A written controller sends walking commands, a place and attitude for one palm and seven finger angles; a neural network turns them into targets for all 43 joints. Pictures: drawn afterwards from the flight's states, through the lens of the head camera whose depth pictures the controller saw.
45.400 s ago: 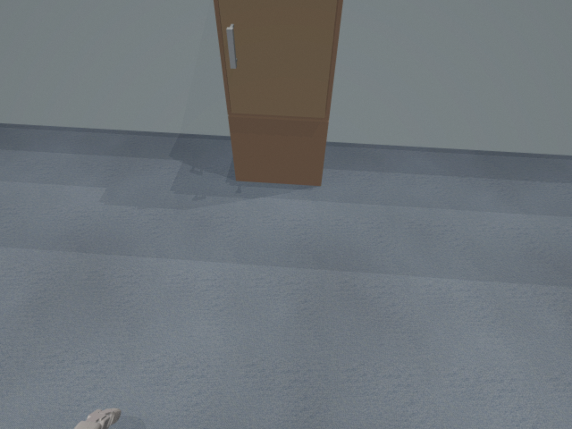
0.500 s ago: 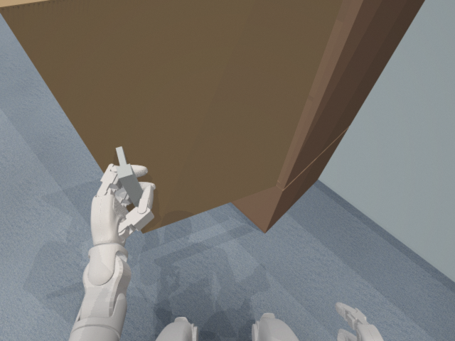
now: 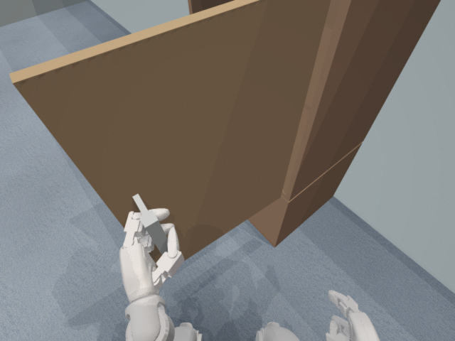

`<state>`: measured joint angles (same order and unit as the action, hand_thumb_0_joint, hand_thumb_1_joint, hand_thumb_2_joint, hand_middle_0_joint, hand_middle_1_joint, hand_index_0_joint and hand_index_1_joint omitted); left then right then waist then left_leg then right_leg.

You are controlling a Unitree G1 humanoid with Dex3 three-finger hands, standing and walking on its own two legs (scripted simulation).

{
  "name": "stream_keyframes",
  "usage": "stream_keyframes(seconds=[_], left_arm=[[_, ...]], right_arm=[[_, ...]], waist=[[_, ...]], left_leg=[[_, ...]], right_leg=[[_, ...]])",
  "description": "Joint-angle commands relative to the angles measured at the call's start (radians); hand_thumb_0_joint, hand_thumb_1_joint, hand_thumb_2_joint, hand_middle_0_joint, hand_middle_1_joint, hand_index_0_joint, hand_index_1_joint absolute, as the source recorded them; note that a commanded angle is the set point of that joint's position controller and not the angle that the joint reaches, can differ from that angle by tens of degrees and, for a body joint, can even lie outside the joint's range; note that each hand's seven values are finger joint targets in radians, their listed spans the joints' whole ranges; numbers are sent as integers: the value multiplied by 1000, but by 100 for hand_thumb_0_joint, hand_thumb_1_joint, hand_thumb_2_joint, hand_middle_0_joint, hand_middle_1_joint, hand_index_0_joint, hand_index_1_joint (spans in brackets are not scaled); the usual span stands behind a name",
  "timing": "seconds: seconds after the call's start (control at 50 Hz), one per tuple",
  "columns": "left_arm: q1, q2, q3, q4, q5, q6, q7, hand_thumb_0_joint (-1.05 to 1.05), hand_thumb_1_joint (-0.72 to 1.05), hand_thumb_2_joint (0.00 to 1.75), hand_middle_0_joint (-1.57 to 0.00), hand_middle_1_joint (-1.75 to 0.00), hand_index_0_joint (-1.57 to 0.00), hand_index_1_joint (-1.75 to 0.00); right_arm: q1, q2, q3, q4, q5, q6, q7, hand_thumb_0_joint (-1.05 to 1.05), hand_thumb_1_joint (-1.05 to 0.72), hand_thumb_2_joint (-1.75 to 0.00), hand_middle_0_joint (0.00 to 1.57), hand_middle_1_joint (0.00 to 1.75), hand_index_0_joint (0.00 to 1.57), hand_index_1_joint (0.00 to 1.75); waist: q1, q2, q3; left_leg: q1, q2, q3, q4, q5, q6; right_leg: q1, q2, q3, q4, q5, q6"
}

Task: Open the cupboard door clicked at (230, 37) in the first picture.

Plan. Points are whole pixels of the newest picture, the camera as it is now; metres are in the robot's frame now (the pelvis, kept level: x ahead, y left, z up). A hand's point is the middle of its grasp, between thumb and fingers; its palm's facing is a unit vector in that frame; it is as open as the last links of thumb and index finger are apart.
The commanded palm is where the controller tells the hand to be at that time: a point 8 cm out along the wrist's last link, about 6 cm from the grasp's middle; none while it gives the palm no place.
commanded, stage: open thumb and fingers to let go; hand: left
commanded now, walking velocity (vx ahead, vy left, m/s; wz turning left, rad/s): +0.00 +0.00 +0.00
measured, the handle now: (153, 227) +0.31 +0.14 +0.03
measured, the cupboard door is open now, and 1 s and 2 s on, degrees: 85 86 88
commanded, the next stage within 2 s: slide the hand sideways off the handle in 0.86 s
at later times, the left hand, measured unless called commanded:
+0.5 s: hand (171, 252) +0.26 +0.10 +0.03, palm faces +0.33 -0.94 +0.02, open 11.5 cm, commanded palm +0.22 +0.15 +0.03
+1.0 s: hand (174, 255) +0.26 +0.10 +0.03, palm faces +0.25 -0.97 -0.01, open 14.9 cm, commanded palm +0.22 +0.14 +0.03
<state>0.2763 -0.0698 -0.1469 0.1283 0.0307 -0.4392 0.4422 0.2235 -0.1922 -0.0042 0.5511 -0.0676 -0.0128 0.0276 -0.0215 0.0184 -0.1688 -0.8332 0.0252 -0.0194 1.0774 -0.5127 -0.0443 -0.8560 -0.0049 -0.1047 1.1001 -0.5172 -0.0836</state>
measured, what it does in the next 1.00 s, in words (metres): stands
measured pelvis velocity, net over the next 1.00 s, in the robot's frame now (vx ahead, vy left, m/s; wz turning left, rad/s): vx -0.02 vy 0.04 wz -0.01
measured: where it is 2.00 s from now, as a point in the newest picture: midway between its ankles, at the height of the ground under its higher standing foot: outside the picture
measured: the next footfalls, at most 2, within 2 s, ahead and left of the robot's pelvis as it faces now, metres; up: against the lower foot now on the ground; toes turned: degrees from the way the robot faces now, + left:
none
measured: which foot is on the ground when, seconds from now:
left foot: down 0.00-1.00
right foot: down 0.00-1.00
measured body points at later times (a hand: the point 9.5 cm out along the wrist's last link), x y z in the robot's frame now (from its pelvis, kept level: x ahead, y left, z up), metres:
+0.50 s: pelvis -0.01 +0.01 -0.01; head +0.04 +0.00 +0.44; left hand +0.24 +0.15 +0.04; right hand +0.17 -0.20 -0.11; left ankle +0.01 +0.15 -0.66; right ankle +0.01 -0.07 -0.66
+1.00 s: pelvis -0.02 +0.04 -0.01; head +0.04 +0.04 +0.44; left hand +0.24 +0.15 +0.03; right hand +0.16 -0.17 -0.11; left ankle +0.01 +0.15 -0.66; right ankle +0.01 -0.06 -0.66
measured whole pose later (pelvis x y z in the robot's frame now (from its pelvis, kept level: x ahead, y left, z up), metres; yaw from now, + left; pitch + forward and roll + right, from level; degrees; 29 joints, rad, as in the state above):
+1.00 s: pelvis -0.02 +0.04 -0.01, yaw +0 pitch +15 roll -1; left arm 0.17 -0.07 -0.27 0.16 0.14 -0.37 0.52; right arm 0.19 -0.17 0.02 0.55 -0.07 -0.05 0.02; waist -0.01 0.02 -0.17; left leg -0.90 0.00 -0.01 1.16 -0.53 0.01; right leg -0.90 -0.03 -0.09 1.14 -0.50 -0.03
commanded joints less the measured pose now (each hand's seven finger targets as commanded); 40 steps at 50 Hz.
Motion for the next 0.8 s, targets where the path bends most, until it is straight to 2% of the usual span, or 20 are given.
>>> stream_keyframes(seconds=[0.0,0.02,0.08,0.1,0.16,0.22,0.26,0.28,0.32,0.4,0.42,0.46,0.5,0.6,0.66,0.78], left_arm=[[-73,-13,-59,-226,66,-92,28,0,90,90,-40,-135,-40,-135],[-181,16,-43,-212,84,-100,41,0,90,90,-40,-135,-40,-135],[-180,61,9,-176,109,-118,57,0,69,81,-38,-133,-38,-133],[-183,40,-6,-163,102,-118,53,0,62,78,-38,-132,-38,-132],[-195,39,13,-163,47,-110,28,0,41,69,-36,-130,-36,-130],[-200,26,15,-203,-4,-90,3,0,20,60,-35,-127,-35,-127],[-185,18,9,-203,-14,-79,-5,0,6,54,-34,-126,-34,-126],[-171,26,15,-200,-12,-74,-4,0,-1,51,-33,-125,-33,-125],[-170,5,-7,-181,0,-69,2,0,-15,45,-32,-124,-32,-124],[-197,-10,-40,-153,48,-76,28,0,-43,33,-30,-121,-30,-121],[-203,-14,-48,-155,61,-78,32,0,-50,30,-30,-120,-30,-120],[-208,-30,-66,-146,75,-74,40,0,-50,30,-30,-120,-30,-120],[-216,-21,-58,-141,78,-65,48,0,-50,30,-28,-110,-28,-110],[-243,-55,-89,-182,91,-50,79,0,-50,30,-24,-85,-24,-85],[-243,-71,-105,-167,104,-33,94,0,-50,30,-22,-70,-22,-70],[-262,-87,-116,-170,132,-6,120,0,-50,30,-17,-40,-17,-40]], right_arm=[[-81,-75,-32,-143,-7,-84,-8,0,-90,-90,20,30,20,30],[-82,-78,-33,-125,-10,-85,-14,0,-90,-90,20,30,20,30],[-85,-71,-39,-113,-10,-90,-25,0,-90,-90,20,30,20,30],[-94,-70,-39,-110,-9,-91,-26,0,-90,-90,20,30,20,30],[-94,-75,-42,-111,1,-91,-33,0,-90,-90,20,30,20,30],[-93,-76,-39,-117,8,-88,-36,0,-90,-90,20,30,20,30],[-86,-79,-37,-121,8,-85,-37,0,-90,-90,20,30,20,30],[-84,-81,-39,-125,9,-85,-37,0,-90,-90,20,30,20,30],[-86,-81,-35,-128,6,-83,-33,0,-90,-90,20,30,20,30],[-87,-86,-34,-129,-1,-84,-26,0,-90,-90,20,30,20,30],[-90,-87,-34,-131,-1,-83,-24,0,-90,-90,20,30,20,30],[-88,-89,-33,-141,-4,-84,-21,0,-90,-90,20,30,20,30],[-90,-89,-33,-142,-4,-82,-20,0,-90,-90,20,30,20,30],[-92,-84,-29,-154,-4,-81,-17,0,-90,-90,20,30,20,30],[-93,-85,-25,-156,-5,-81,-17,0,-90,-90,20,30,20,30],[-91,-82,-23,-158,-9,-80,-18,0,-90,-90,20,30,20,30]], waist=[[-11,-135,-202],[-28,-136,-189],[-9,-147,-211],[-10,-135,-217],[-2,-140,-245],[9,-112,-286],[4,-127,-281],[3,-134,-281],[-1,-141,-245],[-11,-125,-199],[-6,-102,-191],[-4,-99,-198],[4,-78,-204],[7,-50,-242],[0,-57,-218],[11,-56,-236]], left_leg=[[-47,-53,-4,-33,164,46],[-69,-53,-6,-14,144,47],[-102,-56,-7,5,121,48],[-105,-58,-1,6,107,48],[-87,-59,6,-3,106,49],[-57,-61,8,-18,136,47],[-42,-59,5,-28,150,48],[-41,-57,2,-28,161,49],[-35,-56,2,-37,150,50],[-16,-53,-1,-43,141,57],[-5,-53,-1,-50,139,57],[5,-53,-2,-56,134,59],[11,-53,0,-60,138,58],[51,-50,-6,-78,158,57],[55,-46,-11,-85,145,55],[60,-44,-20,-94,164,52]], right_leg=[[277,-70,213,-221,371,95],[251,-77,230,-222,331,97],[259,-83,262,-228,259,92],[258,-89,265,-233,239,95],[287,-89,264,-250,232,97],[332,-86,255,-249,295,98],[333,-80,235,-243,322,99],[334,-76,229,-238,336,96],[292,-68,203,-230,300,94],[207,-49,155,-208,235,79],[188,-42,140,-202,212,71],[171,-33,119,-190,194,66],[170,-30,114,-187,191,60],[159,-14,75,-162,200,51],[136,-8,61,-160,177,49],[137,-1,45,-144,175,41]])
